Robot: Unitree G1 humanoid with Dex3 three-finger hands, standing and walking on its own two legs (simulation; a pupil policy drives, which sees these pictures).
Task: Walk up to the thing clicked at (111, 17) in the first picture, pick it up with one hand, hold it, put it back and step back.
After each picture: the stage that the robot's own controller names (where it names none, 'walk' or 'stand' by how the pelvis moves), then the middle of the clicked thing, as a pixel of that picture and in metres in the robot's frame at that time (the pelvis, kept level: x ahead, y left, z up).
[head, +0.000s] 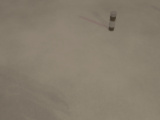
stand; (112, 21) +1.65 -0.29 -0.65
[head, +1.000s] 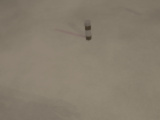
walk; (88, 30) +1.55 +0.10 -0.63
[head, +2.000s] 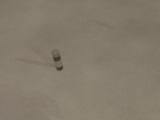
walk; (57, 60) +1.01 +0.34 -0.65
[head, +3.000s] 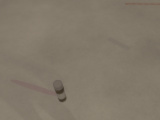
walk; (60, 91) +0.63 +0.27 -0.63
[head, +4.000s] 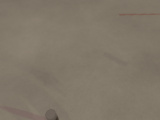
stand; out of the picture +0.44 +0.28 -0.63
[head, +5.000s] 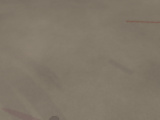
stand; out of the picture +0.40 +0.25 -0.65
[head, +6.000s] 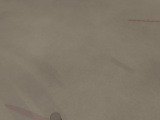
stand; out of the picture +0.43 +0.24 -0.66
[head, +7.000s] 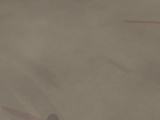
stand; out of the picture +0.42 +0.26 -0.66
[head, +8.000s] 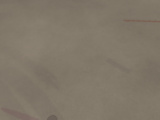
stand; out of the picture +0.41 +0.26 -0.66
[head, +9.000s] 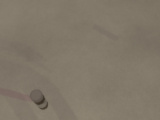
go down; (40, 100) +0.43 +0.28 -0.57
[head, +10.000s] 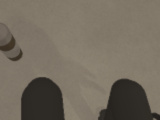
go down; (8, 45) +0.46 +0.34 -0.24
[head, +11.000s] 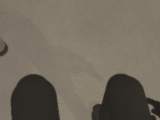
close in; out of the picture +0.45 +0.35 -0.22
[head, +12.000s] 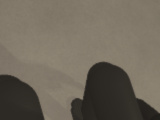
close in; out of the picture +0.42 +0.38 -0.15
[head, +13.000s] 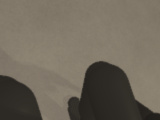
lift; out of the picture +0.40 +0.38 -0.15
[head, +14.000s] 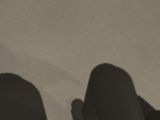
lift; out of the picture +0.35 +0.38 -0.15
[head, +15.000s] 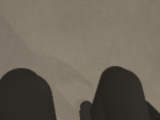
lift; out of the picture +0.32 +0.40 -0.16
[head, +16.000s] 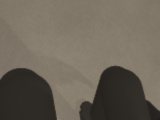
lift; out of the picture +0.32 +0.41 -0.15
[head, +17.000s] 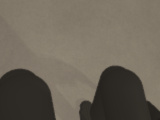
lift; out of the picture +0.32 +0.41 -0.15
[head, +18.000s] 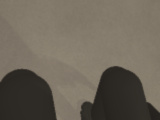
lift; out of the picture +0.32 +0.40 -0.15
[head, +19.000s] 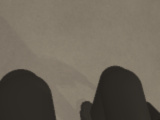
lift; out of the picture +0.33 +0.40 -0.15
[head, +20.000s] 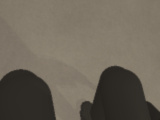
lift; out of the picture +0.33 +0.40 -0.15
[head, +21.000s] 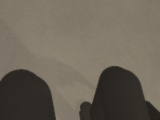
lift; out of the picture +0.33 +0.40 -0.15
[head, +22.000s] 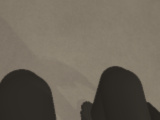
lift; out of the picture +0.33 +0.39 -0.15
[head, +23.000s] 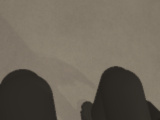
lift; out of the picture +0.33 +0.40 -0.15
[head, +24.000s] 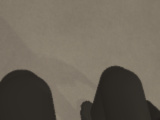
lift; out of the picture +0.33 +0.40 -0.15
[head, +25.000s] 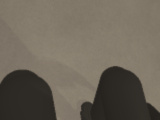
lift; out of the picture +0.33 +0.40 -0.15
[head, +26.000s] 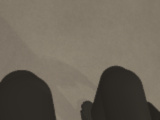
lift; out of the picture +0.34 +0.40 -0.15
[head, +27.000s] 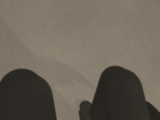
lift; out of the picture +0.33 +0.42 -0.15
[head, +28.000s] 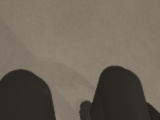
lift; out of the picture +0.33 +0.40 -0.16
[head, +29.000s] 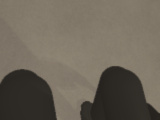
lift; out of the picture +0.33 +0.40 -0.16
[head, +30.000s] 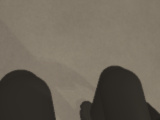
lift; out of the picture +0.33 +0.41 -0.15
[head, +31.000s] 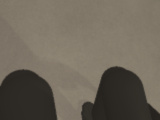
lift; out of the picture +0.32 +0.41 -0.16
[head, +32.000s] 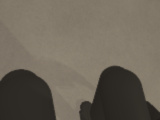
lift; out of the picture +0.33 +0.41 -0.15
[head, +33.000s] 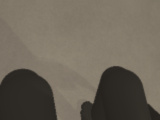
lift; out of the picture +0.33 +0.41 -0.16
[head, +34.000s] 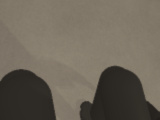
lift; out of the picture +0.33 +0.41 -0.15
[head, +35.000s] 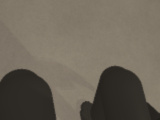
lift; out of the picture +0.33 +0.41 -0.15
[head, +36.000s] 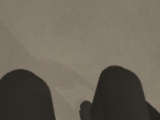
lift; out of the picture +0.33 +0.42 -0.15
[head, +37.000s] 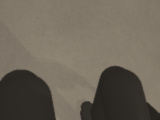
lift; out of the picture +0.32 +0.42 -0.15
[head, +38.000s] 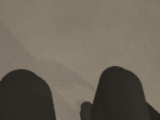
lift; out of the picture +0.32 +0.42 -0.15
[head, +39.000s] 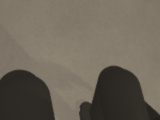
lift; out of the picture +0.32 +0.42 -0.15
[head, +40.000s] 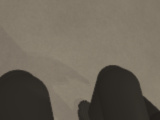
lift; out of the picture +0.32 +0.42 -0.15
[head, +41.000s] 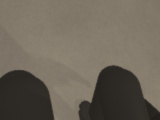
lift; out of the picture +0.32 +0.42 -0.15
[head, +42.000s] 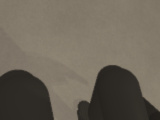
lift; out of the picture +0.32 +0.43 -0.15
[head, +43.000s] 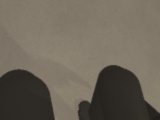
lift; out of the picture +0.33 +0.42 -0.15
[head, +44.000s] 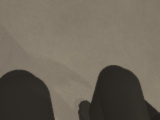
lift; out of the picture +0.33 +0.42 -0.15
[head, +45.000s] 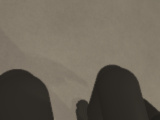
lift; out of the picture +0.32 +0.43 -0.15
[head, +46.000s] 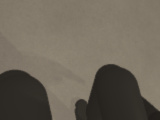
lift; out of the picture +0.32 +0.43 -0.15
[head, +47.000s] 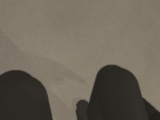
lift; out of the picture +0.32 +0.43 -0.15
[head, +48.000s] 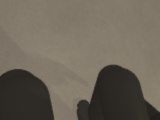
lift; out of the picture +0.32 +0.43 -0.15
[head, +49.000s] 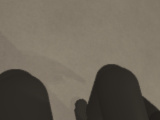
lift; out of the picture +0.32 +0.43 -0.15
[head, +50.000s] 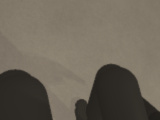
lift; out of the picture +0.32 +0.43 -0.15
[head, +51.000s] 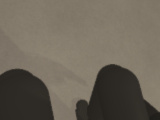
lift; out of the picture +0.32 +0.42 -0.15
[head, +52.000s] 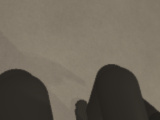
lift; out of the picture +0.32 +0.43 -0.15
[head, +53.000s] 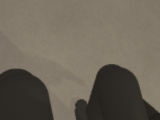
lift; out of the picture +0.32 +0.43 -0.15
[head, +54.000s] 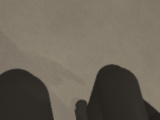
lift; out of the picture +0.32 +0.43 -0.15
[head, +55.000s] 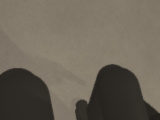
lift; out of the picture +0.32 +0.43 -0.15
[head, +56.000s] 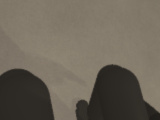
lift; out of the picture +0.32 +0.43 -0.15
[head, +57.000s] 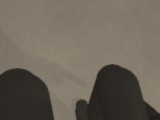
lift; out of the picture +0.32 +0.43 -0.15
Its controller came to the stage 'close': yes
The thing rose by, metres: 0.01
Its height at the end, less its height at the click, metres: +0.00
